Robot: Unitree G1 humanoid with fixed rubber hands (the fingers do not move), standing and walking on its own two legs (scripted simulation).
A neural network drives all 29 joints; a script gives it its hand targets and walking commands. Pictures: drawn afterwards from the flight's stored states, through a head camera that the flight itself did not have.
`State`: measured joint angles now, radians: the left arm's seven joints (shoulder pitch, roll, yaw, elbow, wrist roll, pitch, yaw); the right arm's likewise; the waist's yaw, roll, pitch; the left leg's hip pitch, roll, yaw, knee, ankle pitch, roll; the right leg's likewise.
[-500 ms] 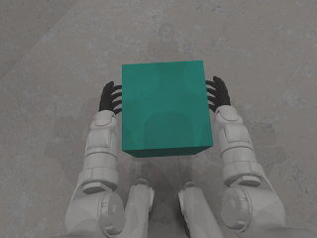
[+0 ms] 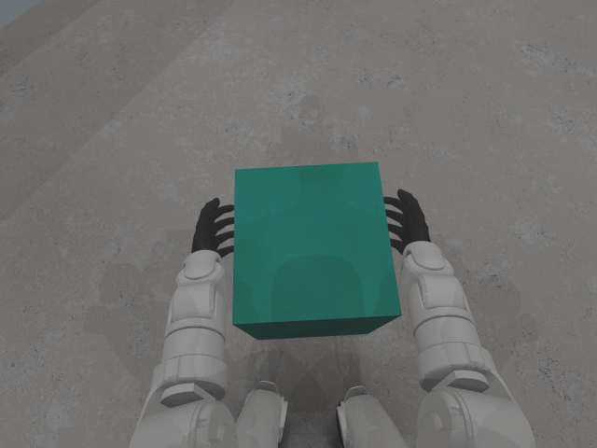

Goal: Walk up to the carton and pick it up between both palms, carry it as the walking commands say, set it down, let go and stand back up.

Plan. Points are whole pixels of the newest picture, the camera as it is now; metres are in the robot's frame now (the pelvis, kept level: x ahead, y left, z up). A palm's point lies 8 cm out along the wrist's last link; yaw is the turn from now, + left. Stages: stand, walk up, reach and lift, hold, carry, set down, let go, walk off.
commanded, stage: reach and lift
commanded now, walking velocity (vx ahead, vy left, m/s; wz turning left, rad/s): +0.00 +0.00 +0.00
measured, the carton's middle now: (310, 262) +0.39 +0.01 -0.12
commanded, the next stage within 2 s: none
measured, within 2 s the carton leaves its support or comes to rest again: neither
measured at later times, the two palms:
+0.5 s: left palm (192, 251) +0.35 +0.16 +0.03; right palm (432, 241) +0.36 -0.13 +0.03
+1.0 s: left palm (171, 249) +0.33 +0.16 +0.10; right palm (459, 239) +0.34 -0.13 +0.10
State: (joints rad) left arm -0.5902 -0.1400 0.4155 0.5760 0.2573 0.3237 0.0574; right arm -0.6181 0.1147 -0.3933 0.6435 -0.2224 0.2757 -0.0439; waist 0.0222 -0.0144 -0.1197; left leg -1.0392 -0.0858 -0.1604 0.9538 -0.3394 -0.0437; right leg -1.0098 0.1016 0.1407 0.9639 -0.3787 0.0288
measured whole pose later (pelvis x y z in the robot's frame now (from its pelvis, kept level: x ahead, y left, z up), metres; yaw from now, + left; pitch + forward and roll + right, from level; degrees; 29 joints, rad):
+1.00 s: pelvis +0.03 +0.00 +0.07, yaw +0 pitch +0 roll +0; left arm -0.34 -0.17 0.29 0.39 0.27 0.60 0.06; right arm -0.36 0.16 -0.29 0.45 -0.27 0.55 -0.02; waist 0.03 0.00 -0.04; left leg -0.24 -0.05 -0.16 0.45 -0.20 -0.02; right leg -0.22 0.05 0.16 0.46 -0.23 0.01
